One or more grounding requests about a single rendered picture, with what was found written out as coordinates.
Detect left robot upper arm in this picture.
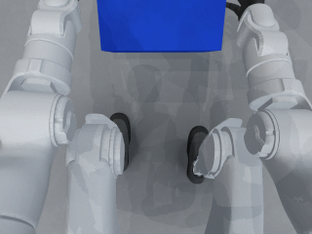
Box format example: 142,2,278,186
0,90,77,234

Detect right robot forearm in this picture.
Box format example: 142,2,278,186
235,3,312,111

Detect left robot forearm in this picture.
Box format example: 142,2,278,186
0,0,83,101

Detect right robot upper arm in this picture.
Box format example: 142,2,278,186
244,108,312,234

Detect right robot foot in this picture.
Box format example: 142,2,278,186
186,126,209,184

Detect robot left thigh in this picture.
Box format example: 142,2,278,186
64,124,125,234

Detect carton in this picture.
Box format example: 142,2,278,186
97,0,226,53

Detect robot right hand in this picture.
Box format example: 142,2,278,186
225,0,265,21

